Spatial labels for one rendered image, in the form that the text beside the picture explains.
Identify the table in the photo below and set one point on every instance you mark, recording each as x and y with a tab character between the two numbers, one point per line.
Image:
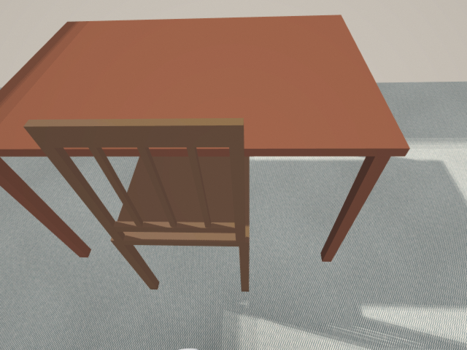
300	83

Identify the chair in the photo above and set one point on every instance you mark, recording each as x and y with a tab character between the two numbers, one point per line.
171	201

